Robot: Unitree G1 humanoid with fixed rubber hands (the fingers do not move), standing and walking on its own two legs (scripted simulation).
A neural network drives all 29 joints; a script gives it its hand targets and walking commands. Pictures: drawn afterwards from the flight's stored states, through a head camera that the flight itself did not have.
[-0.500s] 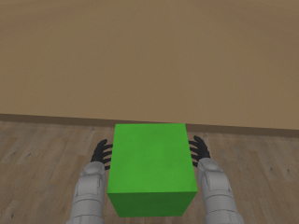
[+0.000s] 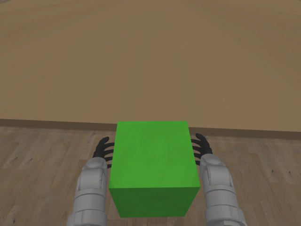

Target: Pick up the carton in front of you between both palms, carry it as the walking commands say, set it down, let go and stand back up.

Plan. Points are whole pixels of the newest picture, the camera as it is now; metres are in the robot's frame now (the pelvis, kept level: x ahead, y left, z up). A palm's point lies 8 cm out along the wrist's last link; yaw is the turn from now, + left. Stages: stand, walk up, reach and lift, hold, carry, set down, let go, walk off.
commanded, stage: reach and lift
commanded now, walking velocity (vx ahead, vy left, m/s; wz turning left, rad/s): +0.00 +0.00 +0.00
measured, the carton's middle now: (152, 171) +0.31 +0.00 -0.05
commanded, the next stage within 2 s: hold in 0.52 s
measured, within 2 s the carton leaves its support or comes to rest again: neither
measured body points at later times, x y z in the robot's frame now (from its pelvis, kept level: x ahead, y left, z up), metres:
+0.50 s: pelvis +0.01 +0.00 +0.01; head -0.02 +0.00 +0.45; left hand +0.31 +0.15 +0.03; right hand +0.31 -0.15 +0.04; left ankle +0.02 +0.13 -0.74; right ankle +0.02 -0.14 -0.74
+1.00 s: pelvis +0.00 +0.00 +0.00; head -0.05 +0.00 +0.45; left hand +0.30 +0.15 +0.04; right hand +0.30 -0.16 +0.05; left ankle +0.02 +0.13 -0.74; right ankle +0.02 -0.13 -0.74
